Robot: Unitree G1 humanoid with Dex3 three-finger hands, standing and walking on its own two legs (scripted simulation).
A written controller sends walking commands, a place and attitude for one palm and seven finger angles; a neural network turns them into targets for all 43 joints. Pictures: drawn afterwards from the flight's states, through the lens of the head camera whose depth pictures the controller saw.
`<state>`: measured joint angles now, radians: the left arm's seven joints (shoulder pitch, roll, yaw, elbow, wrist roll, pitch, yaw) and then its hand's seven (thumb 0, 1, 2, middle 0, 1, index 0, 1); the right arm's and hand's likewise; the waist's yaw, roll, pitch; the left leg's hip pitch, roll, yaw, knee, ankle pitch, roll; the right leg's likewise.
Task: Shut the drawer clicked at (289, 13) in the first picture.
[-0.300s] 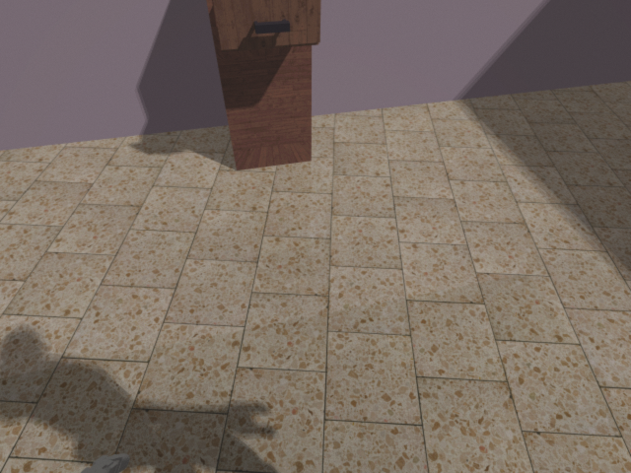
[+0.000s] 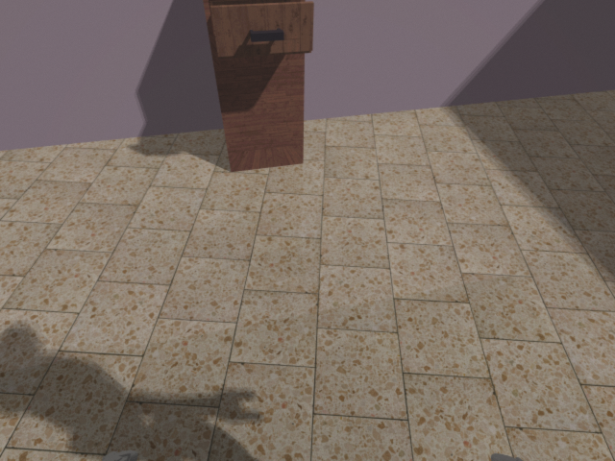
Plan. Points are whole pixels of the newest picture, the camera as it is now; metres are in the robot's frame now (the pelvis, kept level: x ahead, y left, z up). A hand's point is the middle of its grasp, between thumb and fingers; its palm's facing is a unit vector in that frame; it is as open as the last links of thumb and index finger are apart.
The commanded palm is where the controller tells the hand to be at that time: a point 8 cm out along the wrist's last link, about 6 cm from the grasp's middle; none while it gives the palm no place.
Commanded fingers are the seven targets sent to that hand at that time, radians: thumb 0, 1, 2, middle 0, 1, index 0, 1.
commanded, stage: stand and wait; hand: left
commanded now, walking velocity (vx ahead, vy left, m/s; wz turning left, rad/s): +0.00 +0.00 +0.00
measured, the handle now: (266, 33) +1.42 +0.24 +0.01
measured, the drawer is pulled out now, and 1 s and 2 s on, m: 0.25 0.25 0.25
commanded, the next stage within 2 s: look at it before walking up in 0.74 s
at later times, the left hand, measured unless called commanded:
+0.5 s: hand out of the picture +0.05 +0.24 -0.15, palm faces -0.03 -0.94 -0.34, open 7.4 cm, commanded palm none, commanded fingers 0.00 0.90 0.90 -0.20 -0.30 -0.20 -0.30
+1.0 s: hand out of the picture +0.04 +0.24 -0.15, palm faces -0.03 -0.94 -0.33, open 7.4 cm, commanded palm none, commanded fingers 0.00 0.90 0.90 -0.20 -0.30 -0.20 -0.30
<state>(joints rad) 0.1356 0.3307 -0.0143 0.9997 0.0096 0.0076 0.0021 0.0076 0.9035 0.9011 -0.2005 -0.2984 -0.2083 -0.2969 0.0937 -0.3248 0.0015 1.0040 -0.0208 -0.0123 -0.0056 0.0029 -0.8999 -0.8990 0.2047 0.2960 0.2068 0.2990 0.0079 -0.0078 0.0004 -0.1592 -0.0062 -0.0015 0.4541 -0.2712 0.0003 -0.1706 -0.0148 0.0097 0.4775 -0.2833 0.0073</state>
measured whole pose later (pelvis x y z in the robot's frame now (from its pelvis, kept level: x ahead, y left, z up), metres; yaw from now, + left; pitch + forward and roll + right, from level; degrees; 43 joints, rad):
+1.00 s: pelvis -0.02 +0.00 +0.01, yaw +0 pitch -2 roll +0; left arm 0.15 0.34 -0.01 1.09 0.01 0.00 0.00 0.01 0.90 0.90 -0.20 -0.30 -0.21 -0.30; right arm 0.14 -0.34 0.00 1.12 -0.01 -0.01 0.00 0.00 -0.90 -0.90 0.20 0.30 0.21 0.30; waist 0.00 -0.01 0.02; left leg -0.15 0.01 0.00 0.37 -0.20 -0.01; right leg -0.16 0.00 0.01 0.39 -0.20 0.00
